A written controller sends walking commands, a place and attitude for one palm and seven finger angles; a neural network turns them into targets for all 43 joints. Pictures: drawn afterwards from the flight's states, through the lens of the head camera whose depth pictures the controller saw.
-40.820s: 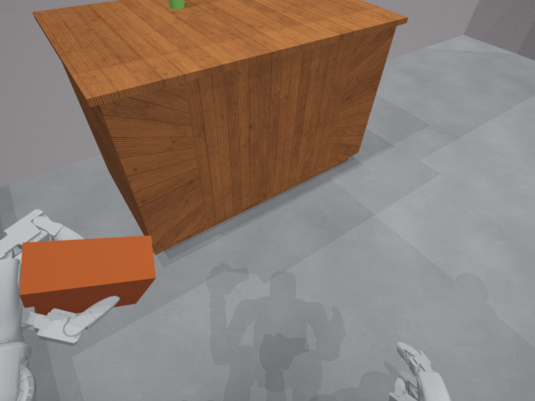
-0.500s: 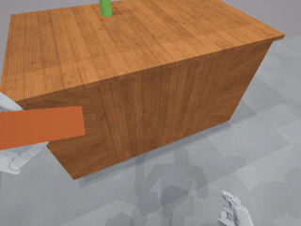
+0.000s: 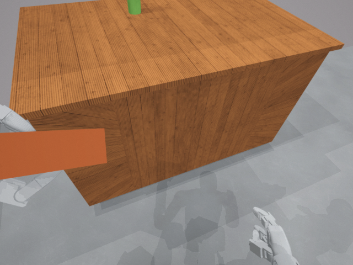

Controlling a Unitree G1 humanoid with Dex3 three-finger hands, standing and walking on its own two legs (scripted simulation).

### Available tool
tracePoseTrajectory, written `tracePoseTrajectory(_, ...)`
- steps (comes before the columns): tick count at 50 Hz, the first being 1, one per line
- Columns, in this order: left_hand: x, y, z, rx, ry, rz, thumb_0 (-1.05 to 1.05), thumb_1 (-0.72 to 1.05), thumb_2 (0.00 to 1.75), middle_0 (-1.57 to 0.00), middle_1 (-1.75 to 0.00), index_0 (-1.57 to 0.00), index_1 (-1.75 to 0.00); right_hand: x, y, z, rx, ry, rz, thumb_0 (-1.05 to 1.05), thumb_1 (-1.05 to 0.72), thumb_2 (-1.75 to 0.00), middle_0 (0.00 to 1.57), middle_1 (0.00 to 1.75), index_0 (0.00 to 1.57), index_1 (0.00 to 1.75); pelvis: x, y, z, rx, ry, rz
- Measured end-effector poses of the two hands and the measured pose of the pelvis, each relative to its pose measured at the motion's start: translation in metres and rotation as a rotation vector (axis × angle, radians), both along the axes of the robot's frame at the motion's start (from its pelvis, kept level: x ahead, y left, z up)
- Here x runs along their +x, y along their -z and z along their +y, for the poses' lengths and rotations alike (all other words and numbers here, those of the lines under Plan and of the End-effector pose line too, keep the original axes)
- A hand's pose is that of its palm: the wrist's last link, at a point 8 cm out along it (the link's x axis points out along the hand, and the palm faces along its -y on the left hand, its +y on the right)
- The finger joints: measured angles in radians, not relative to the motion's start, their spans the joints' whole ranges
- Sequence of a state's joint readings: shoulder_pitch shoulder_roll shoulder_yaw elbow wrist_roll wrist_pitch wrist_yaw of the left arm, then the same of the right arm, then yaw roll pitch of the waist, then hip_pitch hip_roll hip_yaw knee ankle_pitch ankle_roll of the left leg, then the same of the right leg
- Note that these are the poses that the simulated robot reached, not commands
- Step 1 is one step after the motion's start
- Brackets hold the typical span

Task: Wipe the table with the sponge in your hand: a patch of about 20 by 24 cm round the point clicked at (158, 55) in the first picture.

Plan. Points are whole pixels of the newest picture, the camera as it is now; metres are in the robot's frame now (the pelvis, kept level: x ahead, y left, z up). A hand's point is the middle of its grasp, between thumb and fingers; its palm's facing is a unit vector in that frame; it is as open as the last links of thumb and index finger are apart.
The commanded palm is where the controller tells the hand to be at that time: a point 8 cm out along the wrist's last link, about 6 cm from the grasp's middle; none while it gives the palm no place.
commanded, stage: stop stepping back and stand still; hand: left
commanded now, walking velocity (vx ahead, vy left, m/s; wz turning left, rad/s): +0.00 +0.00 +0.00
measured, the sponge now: (64, 148) +0.24 +0.20 +0.21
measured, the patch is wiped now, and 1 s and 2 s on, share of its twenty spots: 0.95 0.95 0.95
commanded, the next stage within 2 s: stand and wait in 0.46 s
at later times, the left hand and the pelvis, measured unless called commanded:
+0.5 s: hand (11, 157) +0.20 +0.23 +0.25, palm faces +0.45 -0.80 -0.39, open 9.3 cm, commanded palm +0.14 +0.28 +0.26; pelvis -0.02 +0.00 +0.00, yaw +0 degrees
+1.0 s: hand (23, 149) +0.21 +0.22 +0.25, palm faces +0.46 -0.80 -0.40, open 9.3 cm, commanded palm +0.15 +0.27 +0.26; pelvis -0.01 -0.01 +0.00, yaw +0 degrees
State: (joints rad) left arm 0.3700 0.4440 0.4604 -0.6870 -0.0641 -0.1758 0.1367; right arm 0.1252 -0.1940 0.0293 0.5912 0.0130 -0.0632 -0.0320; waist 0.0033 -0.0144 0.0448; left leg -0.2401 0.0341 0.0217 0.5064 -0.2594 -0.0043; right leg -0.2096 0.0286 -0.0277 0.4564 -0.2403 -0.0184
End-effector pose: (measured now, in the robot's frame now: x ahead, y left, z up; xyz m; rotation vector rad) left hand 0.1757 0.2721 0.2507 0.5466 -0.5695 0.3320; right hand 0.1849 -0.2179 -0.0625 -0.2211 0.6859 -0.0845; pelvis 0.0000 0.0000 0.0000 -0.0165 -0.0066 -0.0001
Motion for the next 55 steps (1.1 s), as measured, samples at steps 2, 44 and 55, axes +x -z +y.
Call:
tracePoseTrajectory(2, -0.007, -0.004, 0.002, 0.004, -0.009, -0.020, -0.01, -0.50, 1.08, -0.82, -1.43, -0.85, -1.42, -0.006, 0.002, 0.001, 0.000, -0.004, 0.008, 0.01, -0.91, -0.89, 0.20, 0.30, 0.21, 0.30, -0.004, 0.000, 0.000, -0.001, -0.001, -0.004)
tracePoseTrajectory(44, -0.006, 0.000, -0.009, -0.015, -0.026, 0.019, -0.01, -0.50, 1.08, -0.82, -1.43, -0.85, -1.42, -0.024, 0.012, -0.018, 0.009, 0.037, 0.014, 0.02, -0.91, -0.90, 0.20, 0.30, 0.20, 0.30, -0.013, -0.001, -0.006, 0.001, 0.001, 0.001)
tracePoseTrajectory(55, -0.003, -0.005, -0.010, -0.004, -0.033, 0.007, -0.01, -0.50, 1.08, -0.82, -1.43, -0.85, -1.42, -0.018, 0.013, -0.018, 0.020, 0.031, 0.018, 0.01, -0.91, -0.90, 0.20, 0.30, 0.20, 0.30, -0.009, -0.001, -0.008, 0.000, -0.002, 0.000)
